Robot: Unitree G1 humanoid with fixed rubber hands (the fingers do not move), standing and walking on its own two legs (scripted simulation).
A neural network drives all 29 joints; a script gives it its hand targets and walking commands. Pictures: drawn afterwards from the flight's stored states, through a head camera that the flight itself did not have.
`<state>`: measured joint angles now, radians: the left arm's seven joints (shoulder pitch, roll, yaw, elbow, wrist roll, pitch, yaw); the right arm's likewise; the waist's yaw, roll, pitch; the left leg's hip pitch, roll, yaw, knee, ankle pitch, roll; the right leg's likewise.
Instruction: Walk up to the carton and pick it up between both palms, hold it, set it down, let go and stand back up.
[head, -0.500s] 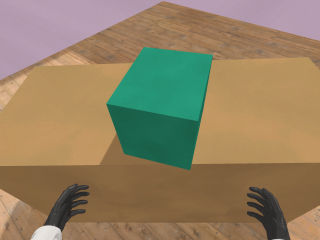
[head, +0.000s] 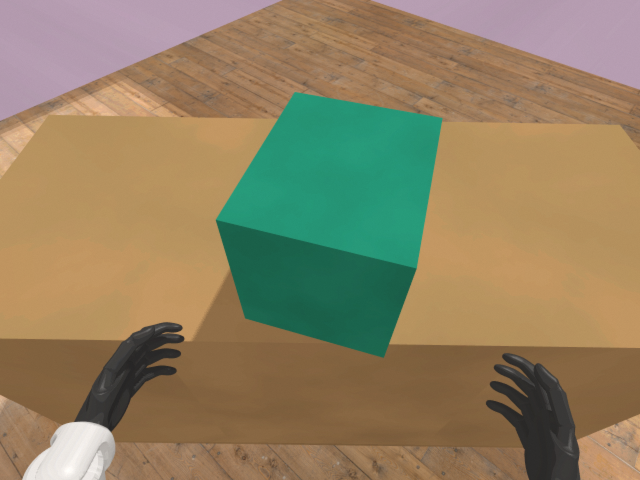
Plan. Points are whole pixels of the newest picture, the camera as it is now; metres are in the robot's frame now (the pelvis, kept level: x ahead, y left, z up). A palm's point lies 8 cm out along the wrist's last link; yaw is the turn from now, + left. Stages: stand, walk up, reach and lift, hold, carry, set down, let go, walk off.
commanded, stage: reach and lift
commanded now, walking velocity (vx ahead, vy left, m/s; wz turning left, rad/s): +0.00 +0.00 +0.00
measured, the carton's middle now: (338, 223) +0.45 +0.00 +0.05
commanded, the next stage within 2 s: none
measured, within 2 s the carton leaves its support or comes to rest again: neither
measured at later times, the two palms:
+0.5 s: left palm (131, 342) +0.25 +0.22 +0.08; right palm (518, 382) +0.22 -0.18 +0.08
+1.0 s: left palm (133, 271) +0.31 +0.23 +0.12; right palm (514, 316) +0.28 -0.18 +0.10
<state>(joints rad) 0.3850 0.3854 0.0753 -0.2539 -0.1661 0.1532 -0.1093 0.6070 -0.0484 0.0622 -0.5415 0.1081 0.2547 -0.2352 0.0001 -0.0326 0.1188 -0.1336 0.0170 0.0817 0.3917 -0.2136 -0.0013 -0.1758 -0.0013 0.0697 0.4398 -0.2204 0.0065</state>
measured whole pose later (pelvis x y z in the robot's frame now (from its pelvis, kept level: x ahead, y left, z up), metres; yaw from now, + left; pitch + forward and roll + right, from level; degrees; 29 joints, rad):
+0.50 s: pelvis +0.02 +0.00 +0.00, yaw +0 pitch -1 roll +1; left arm 0.23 0.39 0.07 -0.33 -0.22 0.35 -0.10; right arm 0.37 -0.05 0.06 -0.53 0.12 0.40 -0.25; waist 0.00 -0.02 0.10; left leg -0.13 0.02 0.08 0.36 -0.22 0.00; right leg -0.17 0.00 0.07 0.41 -0.22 0.01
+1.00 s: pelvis +0.01 +0.00 +0.00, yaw +0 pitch -1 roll +1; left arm -0.13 0.39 0.12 -0.22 -0.22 0.59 -0.10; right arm 0.02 -0.12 0.00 -0.35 0.17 0.52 -0.28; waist 0.00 -0.02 0.09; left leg -0.13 0.02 0.08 0.36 -0.21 0.00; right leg -0.17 0.00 0.07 0.41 -0.21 0.01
